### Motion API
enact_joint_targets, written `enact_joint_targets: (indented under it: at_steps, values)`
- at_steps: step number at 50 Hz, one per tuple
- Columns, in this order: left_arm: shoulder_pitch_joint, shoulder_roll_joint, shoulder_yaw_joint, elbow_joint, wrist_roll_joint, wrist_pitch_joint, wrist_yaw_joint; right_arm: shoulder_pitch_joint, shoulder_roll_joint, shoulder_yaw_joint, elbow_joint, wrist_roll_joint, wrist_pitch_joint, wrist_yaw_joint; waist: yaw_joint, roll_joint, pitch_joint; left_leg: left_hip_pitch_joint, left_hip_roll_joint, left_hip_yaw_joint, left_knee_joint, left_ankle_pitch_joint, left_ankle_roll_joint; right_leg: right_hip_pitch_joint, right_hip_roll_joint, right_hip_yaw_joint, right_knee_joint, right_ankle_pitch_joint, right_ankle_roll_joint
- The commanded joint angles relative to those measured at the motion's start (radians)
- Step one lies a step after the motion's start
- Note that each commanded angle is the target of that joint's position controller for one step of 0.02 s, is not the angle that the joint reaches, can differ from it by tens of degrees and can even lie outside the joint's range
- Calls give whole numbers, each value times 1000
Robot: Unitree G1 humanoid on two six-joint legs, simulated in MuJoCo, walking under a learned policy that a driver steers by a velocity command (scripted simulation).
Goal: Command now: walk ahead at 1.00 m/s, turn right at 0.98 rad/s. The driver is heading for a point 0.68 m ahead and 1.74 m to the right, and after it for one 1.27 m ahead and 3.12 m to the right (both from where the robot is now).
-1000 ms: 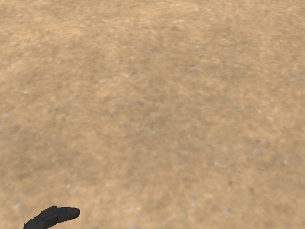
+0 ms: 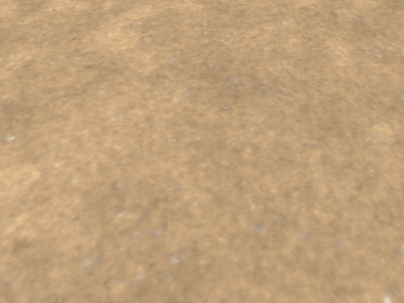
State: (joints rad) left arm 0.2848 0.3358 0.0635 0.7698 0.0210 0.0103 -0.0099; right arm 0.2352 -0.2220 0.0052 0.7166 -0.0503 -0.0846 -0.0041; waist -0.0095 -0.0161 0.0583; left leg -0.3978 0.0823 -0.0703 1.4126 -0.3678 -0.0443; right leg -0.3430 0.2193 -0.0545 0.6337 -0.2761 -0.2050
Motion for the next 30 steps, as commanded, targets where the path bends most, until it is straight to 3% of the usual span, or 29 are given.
enact_joint_targets:
  at_steps: [1,3,6,8,10,11,12,13,14,15,16,17,18,19,20,21,23,26,28,30]
  values:
    - [15,133,34,-67,-7,-55,17,35,-186,-39,-93,-27,23,-4,-48,114,9,-252,57,-12,-155,-67,-30,92,-313,543,-422,105,-181]
    - [7,140,36,-67,-12,-76,10,-69,-153,-28,-143,-20,37,5,-39,85,44,-187,65,29,-350,16,-48,-47,-251,465,-458,136,-165]
    - [19,151,49,-65,-13,-86,-3,-212,-105,-6,-193,15,31,24,16,27,40,-21,22,56,-649,359,-37,-121,-184,408,-466,210,-92]
    - [52,166,58,-54,-22,-87,-9,-235,-123,-11,-194,31,28,25,49,-2,2,52,-13,58,-752,460,-18,-40,-206,431,-439,316,-59]
    - [78,174,64,-48,-23,-81,-3,-231,-159,-22,-194,32,25,20,56,-19,-23,82,-36,37,-844,418,-4,93,-230,469,-357,410,-24]
    - [77,189,68,-48,-19,-79,1,-181,-187,-35,-178,31,22,12,32,-21,-59,139,-64,34,-867,346,4,152,-232,481,-271,528,-3]
    - [67,217,72,-47,-12,-77,0,-64,-230,-55,-148,31,18,0,-34,-1,-142,267,-94,47,-868,236,14,182,-218,465,-108,646,21]
    - [19,226,72,-53,-9,-82,-6,137,-268,-76,-104,27,14,-17,-158,22,-233,495,-72,54,-863,171,26,96,-177,420,145,652,50]
    - [-7,102,36,-84,-7,-96,-4,357,-343,-101,-72,-1,8,-40,-232,144,-364,732,144,-163,-887,-181,53,-73,-116,341,505,298,62]
    - [120,-29,-3,-146,-53,-94,-4,273,-420,-113,-83,-34,11,-34,-79,462,-451,849,416,-766,-1148,-465,137,-357,-36,229,752,-276,92]
    - [46,51,-7,-126,-20,-75,7,132,-326,-109,-106,-14,19,-29,-71,312,-308,698,378,-818,-1198,-598,162,-468,-138,185,812,-141,77]
    - [-25,97,5,-124,2,-63,-2,67,-241,-89,-111,-2,23,-24,-69,180,-193,572,327,-606,-1167,-483,153,-467,-197,159,768,-54,80]
    - [-59,99,7,-123,10,-53,-18,60,-201,-79,-89,-3,25,-18,-60,89,-129,474,278,-436,-1158,-287,141,-438,-234,146,725,-19,89]
    - [-92,79,4,-136,17,-42,-35,84,-190,-74,-59,-1,22,-19,-52,87,-83,405,237,-306,-1169,-151,124,-421,-260,146,701,-14,96]
    - [-94,53,-3,-150,19,-27,-51,102,-174,-68,-28,6,13,-17,-32,118,-52,355,222,-224,-1186,-80,113,-416,-280,144,690,-11,105]
    - [-122,24,-13,-164,22,-17,-59,130,-142,-60,5,17,2,-8,-25,107,-27,328,194,-159,-1207,-5,101,-422,-291,147,683,2,106]
    - [-155,4,-27,-198,22,-11,-68,136,-141,-59,29,26,-22,9,2,104,-8,294,195,-78,-1243,132,119,-448,-286,157,643,69,113]
    - [-238,20,-37,-235,16,-15,-70,121,-167,-61,51,17,-42,18,30,87,48,247,162,86,-1321,295,133,-436,-262,150,443,198,119]
    - [-319,21,-47,-248,18,-24,-82,159,-171,-60,80,22,-43,19,10,48,87,230,121,194,-1386,411,123,-344,-234,42,247,267,102]
    - [-385,3,-60,-259,18,-34,-90,217,-204,-64,112,24,-39,15,-13,44,108,271,141,232,-1425,584,134,-251,-215,-27,119,277,68]
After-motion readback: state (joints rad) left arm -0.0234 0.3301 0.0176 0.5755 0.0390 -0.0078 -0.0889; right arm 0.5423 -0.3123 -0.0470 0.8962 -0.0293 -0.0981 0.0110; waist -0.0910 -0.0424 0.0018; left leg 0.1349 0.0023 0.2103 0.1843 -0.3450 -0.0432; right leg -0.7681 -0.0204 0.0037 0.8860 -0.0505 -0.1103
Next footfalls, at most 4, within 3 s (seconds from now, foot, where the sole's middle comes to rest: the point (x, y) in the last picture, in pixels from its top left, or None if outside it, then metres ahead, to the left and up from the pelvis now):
0.28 left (145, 302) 0.48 0.18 -0.75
0.72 right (254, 226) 0.74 -0.19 -0.75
1.14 left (269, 129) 1.22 -0.31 -0.75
1.60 right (366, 115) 1.33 -0.77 -0.75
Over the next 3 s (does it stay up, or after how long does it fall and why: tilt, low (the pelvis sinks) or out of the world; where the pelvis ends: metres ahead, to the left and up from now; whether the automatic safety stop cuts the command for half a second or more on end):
stays up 1.19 -1.83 0.02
